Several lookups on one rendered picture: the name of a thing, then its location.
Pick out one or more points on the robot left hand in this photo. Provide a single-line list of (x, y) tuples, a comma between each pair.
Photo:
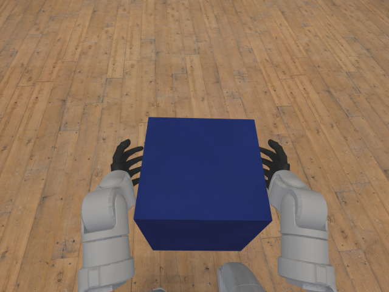
[(119, 159)]

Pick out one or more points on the robot right hand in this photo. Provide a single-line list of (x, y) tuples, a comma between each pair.
[(279, 160)]

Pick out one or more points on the robot right forearm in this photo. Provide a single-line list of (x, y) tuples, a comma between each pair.
[(304, 260)]

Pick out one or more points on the robot left forearm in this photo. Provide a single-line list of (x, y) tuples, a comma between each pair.
[(107, 263)]

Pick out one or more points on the robot right thigh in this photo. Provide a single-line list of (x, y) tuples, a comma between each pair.
[(236, 277)]

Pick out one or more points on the carton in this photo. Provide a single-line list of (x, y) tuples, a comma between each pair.
[(201, 185)]

